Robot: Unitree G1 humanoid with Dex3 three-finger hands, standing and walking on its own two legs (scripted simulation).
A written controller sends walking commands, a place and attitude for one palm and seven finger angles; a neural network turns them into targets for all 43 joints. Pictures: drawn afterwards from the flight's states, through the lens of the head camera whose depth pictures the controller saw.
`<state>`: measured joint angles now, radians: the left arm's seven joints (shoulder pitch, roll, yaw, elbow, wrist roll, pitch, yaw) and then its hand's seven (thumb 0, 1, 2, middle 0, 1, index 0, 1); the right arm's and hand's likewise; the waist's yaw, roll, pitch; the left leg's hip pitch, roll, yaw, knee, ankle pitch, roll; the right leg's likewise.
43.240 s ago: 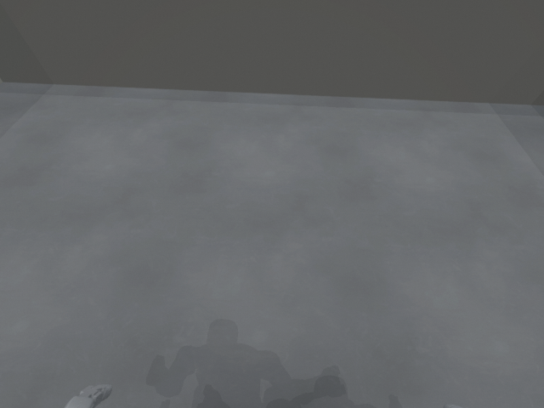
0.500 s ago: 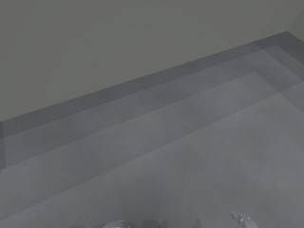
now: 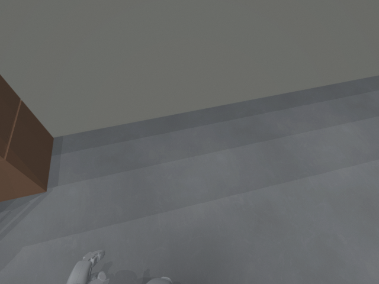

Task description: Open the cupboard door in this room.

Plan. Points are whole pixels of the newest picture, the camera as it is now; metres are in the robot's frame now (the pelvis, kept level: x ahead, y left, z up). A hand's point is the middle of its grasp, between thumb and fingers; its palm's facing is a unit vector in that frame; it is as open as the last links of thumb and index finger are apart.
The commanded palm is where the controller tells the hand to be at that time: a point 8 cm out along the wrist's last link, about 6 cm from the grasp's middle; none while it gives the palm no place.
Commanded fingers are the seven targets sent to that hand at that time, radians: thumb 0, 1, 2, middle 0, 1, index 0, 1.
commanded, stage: turn to face it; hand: left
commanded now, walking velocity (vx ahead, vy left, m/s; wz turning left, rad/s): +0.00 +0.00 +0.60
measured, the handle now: out of the picture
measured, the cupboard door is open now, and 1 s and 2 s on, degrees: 44 44 44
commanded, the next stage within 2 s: take the last steps up to it in 1.54 s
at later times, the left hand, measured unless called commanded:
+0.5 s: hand out of the picture -0.03 +0.24 -0.18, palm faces +0.37 -0.89 -0.25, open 7.3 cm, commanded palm none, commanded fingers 0.00 0.90 0.90 -0.20 -0.30 -0.20 -0.30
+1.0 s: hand out of the picture +0.02 +0.19 -0.14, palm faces +0.57 -0.78 -0.27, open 7.3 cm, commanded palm none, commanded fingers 0.00 0.90 0.90 -0.20 -0.30 -0.20 -0.30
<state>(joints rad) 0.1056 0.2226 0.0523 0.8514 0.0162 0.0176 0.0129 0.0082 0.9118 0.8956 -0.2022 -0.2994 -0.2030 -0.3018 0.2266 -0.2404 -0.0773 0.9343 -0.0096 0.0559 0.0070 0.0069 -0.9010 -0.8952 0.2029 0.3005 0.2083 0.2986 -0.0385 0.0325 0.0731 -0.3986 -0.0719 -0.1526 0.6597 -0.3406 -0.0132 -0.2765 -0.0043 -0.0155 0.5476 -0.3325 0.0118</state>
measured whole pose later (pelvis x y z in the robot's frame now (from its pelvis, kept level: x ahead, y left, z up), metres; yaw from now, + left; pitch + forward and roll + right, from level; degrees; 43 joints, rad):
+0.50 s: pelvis +0.00 +0.02 +0.00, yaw +20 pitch +1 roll +0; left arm 0.22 0.28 0.08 0.94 0.02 0.07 0.02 0.01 0.91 0.90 -0.20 -0.30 -0.20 -0.30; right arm 0.08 -0.24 -0.05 0.87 -0.02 0.02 0.01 0.00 -0.91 -0.90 0.20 0.30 0.20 0.30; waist 0.02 -0.06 0.11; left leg -0.32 -0.02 0.04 0.63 -0.32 0.05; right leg -0.43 -0.12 -0.07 1.10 -0.52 0.08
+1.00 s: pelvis +0.04 -0.03 +0.01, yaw +38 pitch +0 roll +1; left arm 0.16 0.18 0.03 0.87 0.02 0.01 0.02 0.01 0.91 0.90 -0.20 -0.30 -0.21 -0.30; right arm 0.20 -0.27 -0.09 0.96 -0.01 0.08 0.02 0.01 -0.91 -0.90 0.20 0.30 0.20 0.30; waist -0.05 0.04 0.10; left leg -0.52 -0.03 -0.03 1.15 -0.44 -0.06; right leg -0.22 -0.06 -0.11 0.52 -0.31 -0.02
